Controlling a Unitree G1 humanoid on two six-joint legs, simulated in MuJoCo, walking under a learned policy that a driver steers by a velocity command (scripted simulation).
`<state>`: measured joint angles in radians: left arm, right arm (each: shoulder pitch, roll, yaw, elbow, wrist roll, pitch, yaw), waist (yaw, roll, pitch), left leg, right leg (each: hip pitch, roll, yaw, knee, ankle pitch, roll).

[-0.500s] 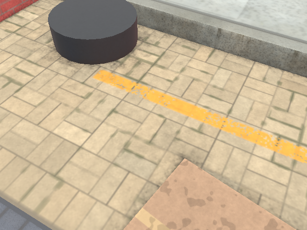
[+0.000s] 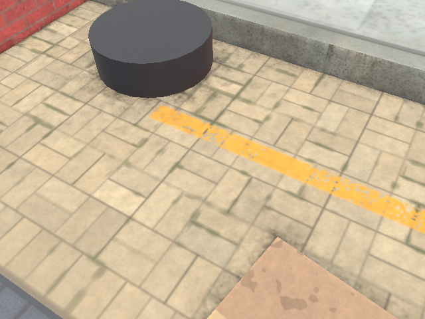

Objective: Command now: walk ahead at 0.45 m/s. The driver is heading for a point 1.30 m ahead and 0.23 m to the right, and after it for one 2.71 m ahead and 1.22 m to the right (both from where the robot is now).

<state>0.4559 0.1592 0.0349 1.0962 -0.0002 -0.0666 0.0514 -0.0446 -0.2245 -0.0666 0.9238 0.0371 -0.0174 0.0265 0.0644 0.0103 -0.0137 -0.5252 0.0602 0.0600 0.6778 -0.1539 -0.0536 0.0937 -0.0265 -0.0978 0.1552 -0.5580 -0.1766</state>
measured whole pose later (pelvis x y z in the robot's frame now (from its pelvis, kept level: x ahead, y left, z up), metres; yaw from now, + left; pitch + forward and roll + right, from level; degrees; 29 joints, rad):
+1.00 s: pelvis +0.45 +0.01 +0.00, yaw +0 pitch +0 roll -3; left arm 0.14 0.23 0.02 1.01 0.01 -0.04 0.01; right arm 0.12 -0.21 -0.04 1.00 -0.01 0.00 -0.04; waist 0.02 0.02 0.01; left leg -0.33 0.06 -0.05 0.53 -0.12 -0.07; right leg -0.28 0.07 -0.09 0.46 -0.18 -0.07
